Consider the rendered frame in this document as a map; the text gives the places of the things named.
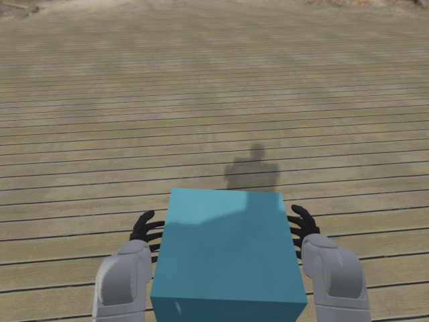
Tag robot right forearm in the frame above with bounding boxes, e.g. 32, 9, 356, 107
301, 233, 371, 322

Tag left robot hand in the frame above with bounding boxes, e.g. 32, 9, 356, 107
129, 211, 165, 263

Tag robot left forearm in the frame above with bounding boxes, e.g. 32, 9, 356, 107
92, 239, 153, 322

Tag carton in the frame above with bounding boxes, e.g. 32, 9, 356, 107
149, 188, 308, 322

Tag right robot hand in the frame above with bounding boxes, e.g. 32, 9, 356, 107
287, 205, 320, 259

